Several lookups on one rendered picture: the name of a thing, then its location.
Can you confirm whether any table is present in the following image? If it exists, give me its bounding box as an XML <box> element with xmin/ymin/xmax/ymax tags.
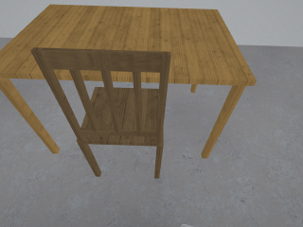
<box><xmin>0</xmin><ymin>4</ymin><xmax>257</xmax><ymax>159</ymax></box>

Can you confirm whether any chair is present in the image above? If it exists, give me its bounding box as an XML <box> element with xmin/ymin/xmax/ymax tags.
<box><xmin>30</xmin><ymin>47</ymin><xmax>171</xmax><ymax>179</ymax></box>

